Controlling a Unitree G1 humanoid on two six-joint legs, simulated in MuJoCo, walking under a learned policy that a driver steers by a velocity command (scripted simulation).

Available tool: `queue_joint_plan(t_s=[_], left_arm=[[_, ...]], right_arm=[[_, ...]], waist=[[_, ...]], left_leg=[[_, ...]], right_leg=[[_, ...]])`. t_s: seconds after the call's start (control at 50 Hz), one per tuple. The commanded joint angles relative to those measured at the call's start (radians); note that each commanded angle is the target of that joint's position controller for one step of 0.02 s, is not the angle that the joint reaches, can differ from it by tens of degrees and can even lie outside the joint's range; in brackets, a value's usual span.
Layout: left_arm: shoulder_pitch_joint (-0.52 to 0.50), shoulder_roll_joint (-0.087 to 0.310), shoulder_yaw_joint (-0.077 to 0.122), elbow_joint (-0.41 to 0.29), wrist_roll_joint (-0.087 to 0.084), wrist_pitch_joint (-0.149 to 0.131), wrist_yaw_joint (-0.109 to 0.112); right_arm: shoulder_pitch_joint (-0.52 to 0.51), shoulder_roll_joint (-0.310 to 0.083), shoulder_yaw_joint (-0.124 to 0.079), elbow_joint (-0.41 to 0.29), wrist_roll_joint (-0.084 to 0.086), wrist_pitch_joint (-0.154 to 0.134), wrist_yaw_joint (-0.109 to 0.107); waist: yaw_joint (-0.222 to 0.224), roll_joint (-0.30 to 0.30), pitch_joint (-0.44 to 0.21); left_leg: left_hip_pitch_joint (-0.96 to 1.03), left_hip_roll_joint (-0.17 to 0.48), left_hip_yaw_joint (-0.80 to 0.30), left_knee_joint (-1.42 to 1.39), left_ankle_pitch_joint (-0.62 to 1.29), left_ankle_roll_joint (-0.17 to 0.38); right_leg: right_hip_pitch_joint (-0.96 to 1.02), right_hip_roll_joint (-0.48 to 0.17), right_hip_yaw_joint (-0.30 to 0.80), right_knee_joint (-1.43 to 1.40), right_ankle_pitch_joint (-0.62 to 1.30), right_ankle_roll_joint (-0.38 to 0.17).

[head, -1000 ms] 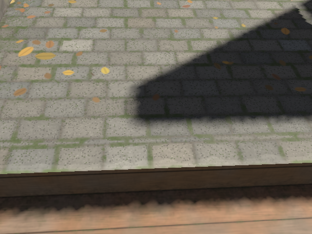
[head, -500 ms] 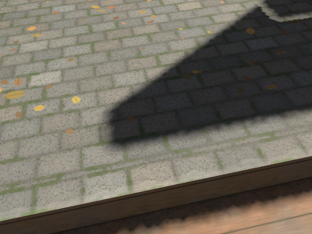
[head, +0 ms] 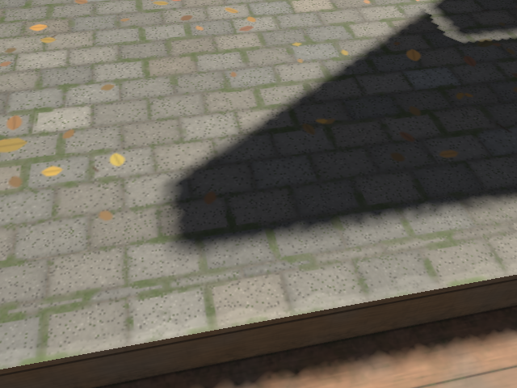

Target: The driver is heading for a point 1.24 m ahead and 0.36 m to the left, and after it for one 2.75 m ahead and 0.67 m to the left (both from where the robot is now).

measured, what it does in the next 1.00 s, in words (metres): climbs: left foot 0.16 m higher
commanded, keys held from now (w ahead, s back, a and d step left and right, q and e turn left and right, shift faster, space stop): w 0.34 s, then no key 0.66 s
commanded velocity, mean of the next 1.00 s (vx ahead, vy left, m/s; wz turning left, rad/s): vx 0.16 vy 0.00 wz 0.00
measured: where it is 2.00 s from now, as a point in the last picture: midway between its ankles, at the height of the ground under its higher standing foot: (273, 307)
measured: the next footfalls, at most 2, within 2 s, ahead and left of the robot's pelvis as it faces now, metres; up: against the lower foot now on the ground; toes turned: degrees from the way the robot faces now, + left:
left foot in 0.62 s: +0.33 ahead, +0.13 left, +0.16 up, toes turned +5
right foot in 1.10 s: +0.38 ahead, -0.07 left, +0.16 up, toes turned -2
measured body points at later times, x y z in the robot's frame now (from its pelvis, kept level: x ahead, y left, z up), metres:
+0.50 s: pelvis +0.11 +0.01 -0.01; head +0.13 +0.01 +0.44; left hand -0.02 +0.21 -0.15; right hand +0.29 -0.17 -0.11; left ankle +0.14 +0.14 -0.41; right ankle -0.02 -0.11 -0.74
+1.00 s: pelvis +0.26 +0.06 +0.15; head +0.26 +0.08 +0.60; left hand +0.36 +0.26 +0.00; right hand +0.26 -0.14 +0.00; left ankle +0.29 +0.13 -0.58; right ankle +0.33 -0.11 -0.49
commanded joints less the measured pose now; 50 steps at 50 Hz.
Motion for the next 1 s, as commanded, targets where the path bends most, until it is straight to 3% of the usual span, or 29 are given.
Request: queue_joint_plan(t_s=[0.02,0.1,0.2,0.24,0.26,0.3,0.32,0.34,0.36,0.42,0.44,0.5,0.52,0.54,0.56,0.58,0.6,0.62,0.64,0.66,0.68,0.7,0.72,0.74,0.78,0.82,0.84,0.92,1.0], left_arm=[[0.063,0.070,0.016,-0.013,-0.003,-0.001,0.010],[0.058,0.087,0.026,-0.009,-0.027,0.003,0.030],[0.028,0.038,0.007,-0.023,-0.028,-0.056,0.012],[0.071,0.045,0.004,-0.009,-0.035,-0.072,0.002],[0.159,0.066,0.011,0.017,-0.034,-0.082,-0.007],[0.414,0.220,0.065,0.092,-0.023,-0.087,-0.012],[0.543,0.196,0.058,0.120,-0.007,-0.083,-0.007],[0.490,0.156,0.038,0.114,0.020,-0.090,-0.001],[0.395,0.125,0.020,0.107,0.038,-0.091,-0.004],[0.304,-0.020,-0.036,0.143,0.023,-0.067,-0.017],[0.254,-0.031,-0.043,0.142,0.016,-0.051,-0.013],[0.087,0.036,-0.049,0.103,-0.021,-0.033,0.020],[0.084,0.037,-0.056,0.101,-0.033,-0.040,0.036],[0.105,0.084,-0.041,0.110,-0.052,-0.056,0.039],[0.209,0.165,-0.019,0.120,-0.061,-0.099,0.025],[0.275,0.233,-0.008,0.145,-0.047,-0.108,0.011],[0.249,0.290,0.011,0.150,-0.057,-0.101,0.002],[0.248,0.263,0.014,0.145,-0.048,-0.091,0.000],[0.333,0.181,0.006,0.131,0.000,-0.098,-0.011],[0.372,0.061,-0.010,0.182,-0.004,-0.112,-0.043],[0.326,0.038,0.002,0.158,-0.041,-0.127,-0.076],[0.129,-0.016,-0.012,0.060,-0.044,-0.104,-0.080],[0.021,-0.061,-0.030,0.002,-0.022,-0.078,-0.065],[0.024,-0.023,-0.021,-0.014,-0.018,-0.063,-0.043],[0.078,-0.003,-0.025,-0.028,-0.024,-0.066,-0.033],[0.118,-0.027,-0.035,-0.025,-0.040,-0.066,-0.026],[0.118,-0.035,-0.043,-0.038,-0.034,-0.064,-0.018],[0.069,-0.051,-0.062,-0.055,0.012,-0.033,0.010],[0.015,-0.010,-0.054,-0.022,-0.002,0.003,0.023]], right_arm=[[0.079,-0.092,-0.015,-0.004,0.002,-0.005,-0.007],[0.071,-0.132,-0.033,-0.015,0.026,-0.006,-0.020],[0.129,-0.187,-0.056,-0.020,0.026,-0.031,-0.013],[0.082,-0.178,-0.054,-0.036,0.031,-0.032,-0.006],[-0.013,-0.158,-0.044,-0.064,0.034,-0.035,-0.007],[-0.087,-0.091,-0.017,-0.102,0.026,-0.069,0.002],[-0.090,-0.073,-0.012,-0.086,0.033,-0.094,0.017],[-0.121,-0.059,-0.010,-0.092,0.068,-0.108,0.033],[-0.184,-0.010,0.007,-0.133,0.091,-0.114,0.040],[-0.225,0.061,0.054,-0.259,0.078,-0.102,0.043],[-0.218,0.097,0.076,-0.294,0.073,-0.093,0.053],[-0.362,0.101,0.133,-0.473,0.046,-0.075,0.059],[-0.407,0.087,0.145,-0.523,0.012,-0.077,0.060],[-0.393,0.059,0.146,-0.521,-0.002,-0.072,0.046],[-0.368,0.015,0.118,-0.494,0.014,-0.083,0.038],[-0.207,-0.054,0.077,-0.441,0.031,-0.084,0.020],[-0.046,-0.112,0.048,-0.377,0.025,-0.082,0.016],[0.003,-0.178,0.017,-0.341,-0.007,-0.073,0.020],[0.130,-0.313,-0.029,-0.273,-0.056,-0.060,0.032],[0.196,-0.279,-0.024,-0.225,-0.090,-0.022,0.011],[0.068,-0.217,-0.017,-0.246,-0.081,-0.025,0.016],[-0.098,-0.143,-0.007,-0.245,-0.025,-0.026,0.020],[-0.174,-0.061,0.009,-0.214,0.015,-0.040,0.027],[-0.191,-0.002,0.017,-0.175,0.007,-0.055,0.030],[-0.137,0.069,0.031,-0.098,-0.022,-0.079,0.037],[-0.079,0.046,0.030,-0.063,-0.027,-0.085,0.043],[-0.067,0.018,0.024,-0.059,-0.023,-0.085,0.046],[-0.074,0.042,0.042,-0.063,-0.029,-0.066,0.022],[-0.074,-0.080,0.006,-0.072,-0.025,-0.053,-0.011]], waist=[[0.002,0.025,-0.004],[-0.006,0.040,0.141],[-0.031,0.170,0.138],[0.010,0.145,0.146],[0.073,0.104,0.141],[0.167,-0.233,0.021],[0.207,-0.265,-0.037],[0.169,-0.138,0.042],[0.130,-0.111,0.128],[0.038,-0.013,0.151],[0.003,-0.010,0.151],[-0.070,-0.012,0.226],[-0.084,0.029,0.169],[-0.096,0.007,0.076],[-0.068,-0.085,-0.025],[-0.142,-0.217,-0.181],[-0.215,-0.297,-0.213],[-0.215,-0.295,-0.241],[-0.171,0.165,-0.353],[-0.147,0.412,-0.517],[-0.092,0.246,-0.412],[-0.056,0.135,-0.187],[-0.021,0.030,0.007],[0.017,-0.027,0.041],[0.053,0.028,0.043],[0.066,0.046,0.035],[0.078,0.059,0.031],[0.082,0.077,-0.006],[0.016,0.137,-0.070]], left_leg=[[-0.035,0.005,0.008,-0.062,0.230,0.076],[-0.152,0.007,-0.042,-0.081,-0.327,0.152],[-0.045,0.195,-0.324,-0.173,-0.385,0.279],[-0.143,0.187,-0.289,-0.135,-0.279,0.279],[-0.208,0.116,-0.179,-0.043,-0.164,0.242],[-0.567,-0.085,0.098,0.522,0.203,0.107],[-0.718,-0.124,0.066,0.899,-0.170,0.061],[-0.881,-0.092,-0.037,1.310,-0.251,0.061],[-1.078,-0.082,-0.099,1.612,-0.276,0.072],[-1.321,-0.057,-0.143,1.928,-0.336,0.125],[-1.297,-0.043,-0.123,1.908,-0.346,0.128],[-1.136,0.022,0.003,1.516,-0.224,0.105],[-0.844,0.071,0.071,1.303,-0.046,0.098],[-0.490,0.020,0.214,1.064,0.036,0.109],[-0.218,-0.044,0.276,1.023,0.030,0.111],[-0.072,-0.128,0.288,1.005,0.007,0.126],[-0.124,-0.119,0.201,0.753,0.015,0.150],[-0.134,-0.101,0.034,0.519,0.023,0.184],[0.184,0.143,-0.343,0.436,0.731,0.339],[0.196,0.309,-0.798,-0.006,0.685,0.498],[0.014,0.307,-0.828,-0.053,0.344,0.442],[-0.194,0.268,-0.665,-0.009,0.092,0.358],[-0.371,0.225,-0.463,0.047,0.007,0.286],[-0.439,0.182,-0.313,0.103,-0.061,0.233],[-0.429,0.142,-0.223,0.053,-0.046,0.219],[-0.374,0.141,-0.178,-0.007,0.030,0.231],[-0.339,0.124,-0.118,-0.018,0.035,0.220],[-0.383,0.084,0.001,-0.046,0.060,0.226],[-0.308,0.121,-0.040,-0.169,0.014,0.234]], right_leg=[[0.061,-0.036,0.021,-0.027,0.248,-0.043],[-0.122,-0.019,0.028,0.006,-0.306,-0.087],[-0.299,0.015,-0.029,0.225,-0.165,-0.075],[-0.167,0.012,-0.025,0.154,-0.163,-0.096],[-0.058,0.005,-0.001,0.075,-0.113,-0.109],[0.402,-0.191,0.351,-0.076,0.214,-0.229],[0.493,-0.367,0.625,-0.187,0.298,-0.336],[0.458,-0.425,0.638,-0.195,0.278,-0.386],[0.434,-0.428,0.540,-0.186,0.370,-0.370],[0.383,-0.343,0.244,-0.134,0.462,-0.207],[0.278,-0.319,0.172,-0.159,0.419,-0.166],[-0.140,-0.206,-0.028,-0.316,0.300,-0.087],[-0.334,-0.187,-0.050,-0.419,0.377,-0.099],[-0.442,-0.121,-0.099,-0.502,0.520,-0.132],[-0.392,-0.171,-0.048,-0.400,1.004,-0.163],[-0.190,-0.203,-0.041,-0.230,1.651,-0.168],[0.078,-0.202,-0.019,-0.049,1.790,-0.117],[0.226,-0.192,0.039,0.123,1.695,-0.076],[-0.019,-0.075,0.074,0.457,0.927,-0.012],[-0.139,0.170,0.180,0.935,0.000,0.021],[-0.217,0.168,0.342,1.268,-0.064,0.021],[-0.363,0.133,0.277,1.366,-0.076,0.000],[-0.465,0.082,0.238,1.371,-0.082,-0.029],[-0.473,0.031,0.208,1.347,-0.028,-0.060],[-0.508,0.040,0.197,1.412,0.052,-0.110],[-0.595,0.058,0.223,1.465,0.144,-0.129],[-0.641,0.046,0.211,1.385,0.169,-0.121],[-0.564,-0.013,0.146,1.056,0.244,-0.018],[-0.242,-0.081,-0.011,0.534,0.023,0.078]])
